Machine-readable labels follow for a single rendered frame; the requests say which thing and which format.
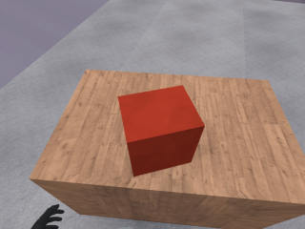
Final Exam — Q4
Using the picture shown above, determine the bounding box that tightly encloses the carton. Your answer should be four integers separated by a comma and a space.
118, 85, 205, 177

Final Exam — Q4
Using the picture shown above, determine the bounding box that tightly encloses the pedestal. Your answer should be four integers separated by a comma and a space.
29, 69, 305, 229

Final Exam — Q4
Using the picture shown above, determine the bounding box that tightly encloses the left robot hand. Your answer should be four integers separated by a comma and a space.
31, 204, 65, 229

